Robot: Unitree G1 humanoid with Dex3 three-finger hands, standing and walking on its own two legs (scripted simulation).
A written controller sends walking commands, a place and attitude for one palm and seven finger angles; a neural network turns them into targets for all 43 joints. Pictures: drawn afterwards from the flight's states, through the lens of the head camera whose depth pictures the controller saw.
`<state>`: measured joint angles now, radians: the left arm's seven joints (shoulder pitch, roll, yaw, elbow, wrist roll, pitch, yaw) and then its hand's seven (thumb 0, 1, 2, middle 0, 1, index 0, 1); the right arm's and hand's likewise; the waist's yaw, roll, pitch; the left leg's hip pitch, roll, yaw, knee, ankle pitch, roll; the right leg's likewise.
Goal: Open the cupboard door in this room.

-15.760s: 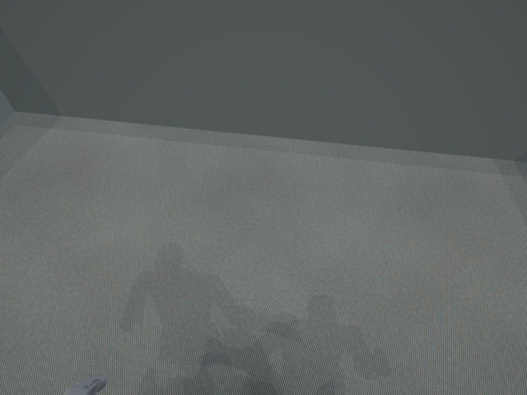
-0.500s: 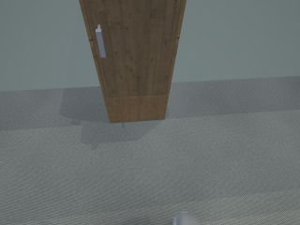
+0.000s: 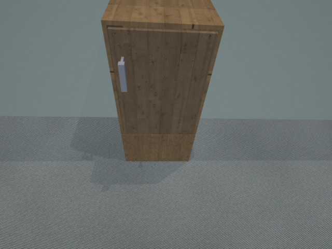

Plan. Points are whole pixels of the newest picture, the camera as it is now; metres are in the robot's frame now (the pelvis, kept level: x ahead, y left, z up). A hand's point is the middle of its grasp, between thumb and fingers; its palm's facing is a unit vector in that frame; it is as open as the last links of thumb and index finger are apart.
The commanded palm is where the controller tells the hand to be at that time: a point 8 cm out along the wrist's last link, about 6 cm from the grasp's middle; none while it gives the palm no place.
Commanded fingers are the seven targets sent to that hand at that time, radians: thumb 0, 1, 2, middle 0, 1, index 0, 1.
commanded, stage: take the last steps up to it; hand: left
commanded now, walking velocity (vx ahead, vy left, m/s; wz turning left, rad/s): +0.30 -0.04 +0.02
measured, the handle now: (123, 74) +0.75 +0.20 -0.01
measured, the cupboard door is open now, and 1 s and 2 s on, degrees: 0 0 0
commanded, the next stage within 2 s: come to a stop and stand still in 0.52 s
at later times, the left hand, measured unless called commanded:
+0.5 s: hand out of the picture +0.15 +0.12 -0.16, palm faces +0.08 -0.98 -0.20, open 7.2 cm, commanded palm none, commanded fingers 0.00 0.90 0.90 -0.20 -0.30 -0.20 -0.30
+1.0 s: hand (112, 221) +0.23 +0.16 -0.17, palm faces +0.06 -0.97 -0.23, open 7.4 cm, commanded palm none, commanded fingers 0.00 0.90 0.90 -0.20 -0.30 -0.20 -0.30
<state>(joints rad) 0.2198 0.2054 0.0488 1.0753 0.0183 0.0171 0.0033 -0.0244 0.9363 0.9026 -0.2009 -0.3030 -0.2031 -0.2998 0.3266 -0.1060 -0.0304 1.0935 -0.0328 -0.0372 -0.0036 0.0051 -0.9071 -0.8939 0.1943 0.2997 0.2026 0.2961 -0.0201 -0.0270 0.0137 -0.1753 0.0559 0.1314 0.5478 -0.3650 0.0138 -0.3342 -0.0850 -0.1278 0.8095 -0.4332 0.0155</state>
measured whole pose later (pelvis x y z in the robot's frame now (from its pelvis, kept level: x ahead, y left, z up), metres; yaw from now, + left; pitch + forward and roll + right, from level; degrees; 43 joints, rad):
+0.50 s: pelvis +0.14 -0.05 +0.01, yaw +3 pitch +0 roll +0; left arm 0.25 0.15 0.03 1.09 0.02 -0.06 0.01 -0.01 0.93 0.90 -0.20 -0.30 -0.20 -0.30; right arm 0.21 -0.20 -0.06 1.07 -0.02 -0.01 0.01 0.01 -0.91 -0.89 0.19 0.30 0.20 0.30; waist 0.00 0.02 0.07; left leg -0.45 0.10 0.07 1.00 -0.34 -0.01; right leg -0.21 -0.04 -0.20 0.44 -0.22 -0.04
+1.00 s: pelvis +0.20 -0.04 +0.01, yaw +1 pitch +0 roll +0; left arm 0.20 0.22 0.06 1.03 0.02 0.05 0.03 0.00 0.90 0.90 -0.20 -0.30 -0.20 -0.30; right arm 0.09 -0.14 -0.05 1.02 -0.02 0.00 -0.03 -0.02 -0.93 -0.89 0.20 0.30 0.21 0.30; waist 0.01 -0.03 0.11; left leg -0.26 0.08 0.16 0.46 -0.19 0.02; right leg -0.42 -0.06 -0.02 0.97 -0.46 0.05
